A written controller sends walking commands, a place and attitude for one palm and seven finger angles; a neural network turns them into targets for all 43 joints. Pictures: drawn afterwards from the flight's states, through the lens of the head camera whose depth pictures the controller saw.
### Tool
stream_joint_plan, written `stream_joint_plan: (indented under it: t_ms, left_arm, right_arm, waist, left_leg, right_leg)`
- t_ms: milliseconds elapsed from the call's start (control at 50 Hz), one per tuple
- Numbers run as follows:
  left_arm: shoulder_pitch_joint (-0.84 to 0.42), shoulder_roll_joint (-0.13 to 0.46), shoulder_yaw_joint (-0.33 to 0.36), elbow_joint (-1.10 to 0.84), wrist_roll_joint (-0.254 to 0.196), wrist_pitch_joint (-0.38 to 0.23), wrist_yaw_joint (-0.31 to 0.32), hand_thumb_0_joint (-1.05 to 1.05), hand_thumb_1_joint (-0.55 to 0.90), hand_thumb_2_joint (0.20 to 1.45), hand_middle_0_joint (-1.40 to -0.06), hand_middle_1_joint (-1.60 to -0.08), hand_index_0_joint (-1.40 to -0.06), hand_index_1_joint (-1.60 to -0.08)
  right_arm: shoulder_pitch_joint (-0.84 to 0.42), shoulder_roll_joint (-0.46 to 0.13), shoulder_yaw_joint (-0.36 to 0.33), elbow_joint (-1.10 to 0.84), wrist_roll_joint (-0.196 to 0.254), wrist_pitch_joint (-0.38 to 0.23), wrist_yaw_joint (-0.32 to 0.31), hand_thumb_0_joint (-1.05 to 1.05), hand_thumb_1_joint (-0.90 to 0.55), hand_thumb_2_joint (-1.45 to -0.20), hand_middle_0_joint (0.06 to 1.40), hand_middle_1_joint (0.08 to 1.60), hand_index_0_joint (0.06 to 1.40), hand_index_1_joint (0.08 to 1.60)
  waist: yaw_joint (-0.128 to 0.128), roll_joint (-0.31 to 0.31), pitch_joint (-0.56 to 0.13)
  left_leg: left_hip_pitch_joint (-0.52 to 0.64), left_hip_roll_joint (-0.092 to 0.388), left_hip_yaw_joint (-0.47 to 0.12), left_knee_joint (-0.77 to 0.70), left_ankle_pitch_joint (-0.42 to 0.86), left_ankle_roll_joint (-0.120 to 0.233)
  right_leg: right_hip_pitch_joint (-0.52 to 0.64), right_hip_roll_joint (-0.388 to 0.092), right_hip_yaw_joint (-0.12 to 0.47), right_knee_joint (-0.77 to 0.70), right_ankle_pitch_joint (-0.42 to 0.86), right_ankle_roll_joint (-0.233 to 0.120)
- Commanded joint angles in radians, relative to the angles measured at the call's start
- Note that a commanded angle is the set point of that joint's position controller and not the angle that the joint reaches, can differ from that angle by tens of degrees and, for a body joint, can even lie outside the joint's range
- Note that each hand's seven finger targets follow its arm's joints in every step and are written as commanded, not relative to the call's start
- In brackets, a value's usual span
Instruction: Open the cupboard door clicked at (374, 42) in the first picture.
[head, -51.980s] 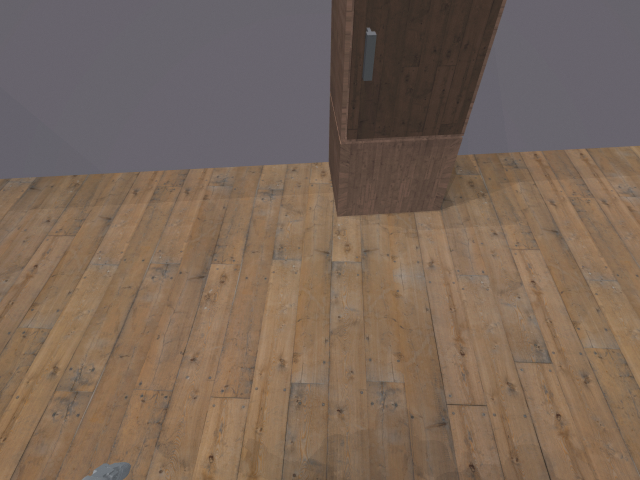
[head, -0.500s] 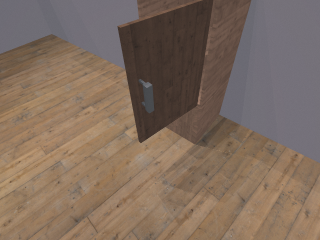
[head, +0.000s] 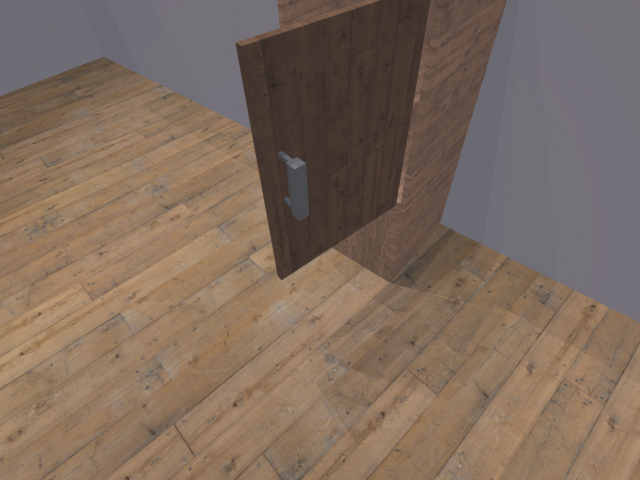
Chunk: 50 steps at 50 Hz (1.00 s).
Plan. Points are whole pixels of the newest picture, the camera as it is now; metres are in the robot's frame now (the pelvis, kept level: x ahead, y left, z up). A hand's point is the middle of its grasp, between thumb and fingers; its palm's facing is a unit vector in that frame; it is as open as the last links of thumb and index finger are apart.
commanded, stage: look to check the result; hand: left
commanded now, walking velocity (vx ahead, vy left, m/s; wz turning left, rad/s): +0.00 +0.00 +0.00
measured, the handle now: (291, 185) +0.65 +0.09 -0.03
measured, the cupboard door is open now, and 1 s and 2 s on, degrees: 79 79 79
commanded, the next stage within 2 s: stand and wait in 0.24 s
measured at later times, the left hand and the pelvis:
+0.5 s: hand out of the picture -0.01 +0.16 -0.17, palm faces +0.04 -0.98 -0.20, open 7.4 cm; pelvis +0.01 +0.00 +0.00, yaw +0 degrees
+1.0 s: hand out of the picture +0.02 +0.18 -0.17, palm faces +0.02 -0.98 -0.22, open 7.4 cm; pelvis +0.01 +0.00 +0.00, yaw +0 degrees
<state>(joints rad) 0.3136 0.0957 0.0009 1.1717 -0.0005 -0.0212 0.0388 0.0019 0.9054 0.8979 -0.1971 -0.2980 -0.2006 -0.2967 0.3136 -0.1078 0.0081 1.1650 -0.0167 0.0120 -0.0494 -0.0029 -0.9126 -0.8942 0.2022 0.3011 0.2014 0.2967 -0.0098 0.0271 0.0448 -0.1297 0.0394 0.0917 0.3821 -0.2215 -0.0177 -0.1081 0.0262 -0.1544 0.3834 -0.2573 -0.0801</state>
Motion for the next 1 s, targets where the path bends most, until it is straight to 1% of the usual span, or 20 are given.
stream_joint_plan:
  t_ms: [0, 60, 160, 200, 220, 240, 300, 320, 400, 420, 580, 600, 640, 700, 780, 800, 820, 880, 900, 980]
  left_arm:
    - [0.075, 0.105, 0.019, -0.013, 0.005, -0.004, 0.011, 0.000, 0.900, 0.900, -0.200, -0.300, -0.200, -0.300]
    - [0.071, 0.107, 0.018, -0.014, 0.004, -0.002, 0.010, 0.000, 0.900, 0.900, -0.200, -0.300, -0.200, -0.300]
    - [0.065, 0.113, 0.020, -0.020, 0.004, -0.004, 0.009, 0.000, 0.900, 0.900, -0.200, -0.300, -0.200, -0.300]
    - [0.061, 0.118, 0.022, -0.022, 0.005, -0.004, 0.010, 0.000, 0.900, 0.900, -0.200, -0.300, -0.200, -0.300]
    - [0.060, 0.117, 0.021, -0.020, 0.004, -0.003, 0.010, 0.000, 0.900, 0.900, -0.200, -0.300, -0.200, -0.300]
    - [0.060, 0.117, 0.021, -0.022, 0.004, -0.004, 0.010, 0.000, 0.900, 0.900, -0.200, -0.300, -0.200, -0.300]
    - [0.059, 0.122, 0.023, -0.025, 0.004, -0.004, 0.011, 0.000, 0.900, 0.900, -0.200, -0.300, -0.200, -0.300]
    - [0.054, 0.124, 0.022, -0.024, 0.004, -0.003, 0.010, 0.000, 0.900, 0.900, -0.200, -0.300, -0.200, -0.300]
    - [0.055, 0.129, 0.024, -0.027, 0.004, -0.004, 0.009, 0.000, 0.900, 0.900, -0.200, -0.300, -0.200, -0.300]
    - [0.052, 0.129, 0.023, -0.026, 0.004, -0.003, 0.009, 0.000, 0.900, 0.900, -0.200, -0.300, -0.200, -0.300]
    - [0.043, 0.133, 0.021, -0.029, 0.003, -0.005, 0.007, 0.000, 0.900, 0.900, -0.200, -0.300, -0.200, -0.300]
    - [0.042, 0.144, 0.024, -0.031, 0.004, -0.007, 0.007, 0.000, 0.900, 0.900, -0.200, -0.300, -0.200, -0.300]
    - [0.036, 0.138, 0.022, -0.031, 0.004, -0.005, 0.006, 0.000, 0.900, 0.900, -0.200, -0.300, -0.200, -0.300]
    - [0.033, 0.151, 0.025, -0.034, 0.005, -0.008, 0.006, 0.000, 0.900, 0.900, -0.200, -0.300, -0.200, -0.300]
    - [0.025, 0.153, 0.023, -0.035, 0.004, -0.009, 0.005, 0.000, 0.900, 0.900, -0.200, -0.300, -0.200, -0.300]
    - [0.025, 0.162, 0.026, -0.036, 0.005, -0.010, 0.005, 0.000, 0.900, 0.900, -0.200, -0.300, -0.200, -0.300]
    - [0.025, 0.160, 0.025, -0.034, 0.005, -0.009, 0.005, 0.000, 0.900, 0.900, -0.200, -0.300, -0.200, -0.300]
    - [0.016, 0.163, 0.024, -0.036, 0.004, -0.008, 0.005, 0.000, 0.900, 0.900, -0.200, -0.300, -0.200, -0.300]
    - [0.019, 0.173, 0.027, -0.039, 0.006, -0.010, 0.005, 0.000, 0.900, 0.900, -0.200, -0.300, -0.200, -0.300]
    - [0.004, 0.177, 0.024, -0.039, 0.004, -0.009, 0.003, 0.000, 0.900, 0.900, -0.200, -0.300, -0.200, -0.300]
  right_arm:
    - [0.089, -0.072, -0.013, -0.004, -0.003, -0.005, 0.001, 0.000, -0.900, -0.900, 0.200, 0.300, 0.200, 0.300]
    - [0.087, -0.068, -0.011, -0.002, -0.006, -0.003, 0.002, 0.000, -0.900, -0.900, 0.200, 0.300, 0.200, 0.300]
    - [0.080, -0.074, -0.013, -0.006, -0.005, -0.007, 0.001, 0.000, -0.900, -0.900, 0.200, 0.300, 0.200, 0.300]
    - [0.080, -0.080, -0.013, -0.009, -0.004, -0.006, 0.001, 0.000, -0.900, -0.900, 0.200, 0.300, 0.200, 0.300]
    - [0.077, -0.076, -0.014, -0.006, -0.005, -0.005, 0.001, 0.000, -0.900, -0.900, 0.200, 0.300, 0.200, 0.300]
    - [0.081, -0.077, -0.013, -0.006, -0.006, -0.006, 0.001, 0.000, -0.900, -0.900, 0.200, 0.300, 0.200, 0.300]
    - [0.075, -0.084, -0.013, -0.009, -0.003, -0.007, -0.001, 0.000, -0.900, -0.900, 0.200, 0.300, 0.200, 0.300]
    - [0.076, -0.081, -0.013, -0.007, -0.004, -0.007, -0.001, 0.000, -0.900, -0.900, 0.200, 0.300, 0.200, 0.300]
    - [0.071, -0.092, -0.014, -0.011, -0.002, -0.009, -0.001, 0.000, -0.900, -0.900, 0.200, 0.300, 0.200, 0.300]
    - [0.069, -0.088, -0.015, -0.009, -0.004, -0.008, -0.001, 0.000, -0.900, -0.900, 0.200, 0.300, 0.200, 0.300]
    - [0.054, -0.104, -0.015, -0.012, -0.004, -0.012, -0.001, 0.000, -0.900, -0.900, 0.200, 0.300, 0.200, 0.300]
    - [0.051, -0.113, -0.016, -0.015, -0.002, -0.013, -0.001, 0.000, -0.900, -0.900, 0.200, 0.300, 0.200, 0.300]
    - [0.052, -0.109, -0.015, -0.013, -0.005, -0.011, -0.001, 0.000, -0.900, -0.900, 0.200, 0.300, 0.200, 0.300]
    - [0.042, -0.123, -0.016, -0.018, -0.003, -0.014, 0.000, 0.000, -0.900, -0.900, 0.200, 0.300, 0.200, 0.300]
    - [0.039, -0.124, -0.016, -0.017, -0.004, -0.016, 0.000, 0.000, -0.900, -0.900, 0.200, 0.300, 0.200, 0.300]
    - [0.032, -0.136, -0.017, -0.019, -0.002, -0.016, 0.000, 0.000, -0.900, -0.900, 0.200, 0.300, 0.200, 0.300]
    - [0.028, -0.131, -0.016, -0.018, -0.004, -0.016, 0.000, 0.000, -0.900, -0.900, 0.200, 0.300, 0.200, 0.300]
    - [0.026, -0.136, -0.016, -0.018, -0.004, -0.014, 0.001, 0.000, -0.900, -0.900, 0.200, 0.300, 0.200, 0.300]
    - [0.025, -0.142, -0.018, -0.021, -0.002, -0.014, 0.001, 0.000, -0.900, -0.900, 0.200, 0.300, 0.200, 0.300]
    - [0.015, -0.146, -0.017, -0.019, -0.005, -0.014, 0.003, 0.000, -0.900, -0.900, 0.200, 0.300, 0.200, 0.300]
  waist:
    - [0.002, -0.038, 0.073]
    - [0.000, -0.032, 0.082]
    - [0.002, -0.032, 0.051]
    - [0.002, -0.046, 0.057]
    - [0.003, -0.040, 0.066]
    - [0.001, -0.040, 0.051]
    - [0.004, -0.030, 0.049]
    - [0.002, -0.023, 0.048]
    - [0.005, -0.043, 0.046]
    - [0.004, -0.031, 0.042]
    - [0.003, -0.017, 0.032]
    - [0.004, -0.032, 0.029]
    - [0.002, -0.028, 0.042]
    - [0.004, -0.030, 0.031]
    - [0.002, -0.037, 0.014]
    - [0.004, -0.038, 0.025]
    - [0.004, -0.033, 0.026]
    - [0.002, -0.041, 0.039]
    - [0.005, -0.044, 0.029]
    - [0.002, -0.029, 0.034]
  left_leg:
    - [-0.025, 0.071, -0.064, -0.040, 0.102, 0.037]
    - [-0.033, 0.068, -0.066, -0.040, 0.088, 0.037]
    - [-0.022, 0.069, -0.066, -0.039, 0.114, 0.038]
    - [-0.025, 0.071, -0.065, -0.039, 0.116, 0.037]
    - [-0.029, 0.069, -0.064, -0.038, 0.109, 0.037]
    - [-0.026, 0.070, -0.065, -0.038, 0.117, 0.037]
    - [-0.020, 0.072, -0.065, -0.037, 0.135, 0.037]
    - [-0.024, 0.073, -0.066, -0.039, 0.136, 0.036]
    - [-0.019, 0.072, -0.067, -0.038, 0.141, 0.037]
    - [-0.018, 0.072, -0.065, -0.037, 0.139, 0.036]
    - [0.000, 0.079, -0.072, -0.049, 0.161, 0.038]
    - [0.005, 0.079, -0.074, -0.048, 0.172, 0.040]
    - [-0.002, 0.081, -0.072, -0.054, 0.165, 0.038]
    - [0.007, 0.081, -0.074, -0.056, 0.166, 0.040]
    - [0.011, 0.083, -0.075, -0.059, 0.183, 0.040]
    - [0.011, 0.082, -0.076, -0.058, 0.190, 0.041]
    - [0.011, 0.083, -0.074, -0.056, 0.190, 0.041]
    - [0.005, 0.082, -0.075, -0.063, 0.171, 0.039]
    - [0.010, 0.081, -0.072, -0.059, 0.168, 0.040]
    - [0.011, 0.083, -0.078, -0.067, 0.165, 0.039]
  right_leg:
    - [-0.053, -0.158, 0.153, -0.108, 0.175, 0.043]
    - [-0.059, -0.161, 0.162, -0.117, 0.139, 0.042]
    - [-0.033, -0.162, 0.160, -0.105, 0.204, 0.047]
    - [-0.034, -0.158, 0.152, -0.102, 0.211, 0.049]
    - [-0.037, -0.164, 0.151, -0.106, 0.205, 0.052]
    - [-0.024, -0.162, 0.157, -0.102, 0.222, 0.052]
    - [-0.021, -0.161, 0.151, -0.095, 0.257, 0.054]
    - [-0.014, -0.163, 0.148, -0.093, 0.258, 0.052]
    - [-0.012, -0.161, 0.147, -0.096, 0.262, 0.055]
    - [-0.009, -0.165, 0.145, -0.095, 0.264, 0.055]
    - [-0.005, -0.163, 0.150, -0.091, 0.276, 0.044]
    - [-0.006, -0.159, 0.149, -0.090, 0.287, 0.044]
    - [-0.008, -0.162, 0.148, -0.091, 0.276, 0.042]
    - [-0.006, -0.160, 0.148, -0.094, 0.268, 0.041]
    - [0.011, -0.163, 0.151, -0.087, 0.309, 0.041]
    - [0.005, -0.162, 0.149, -0.088, 0.315, 0.042]
    - [0.006, -0.167, 0.146, -0.088, 0.325, 0.044]
    - [0.002, -0.166, 0.151, -0.095, 0.305, 0.045]
    - [0.007, -0.165, 0.150, -0.099, 0.305, 0.048]
    - [0.002, -0.166, 0.153, -0.101, 0.284, 0.042]
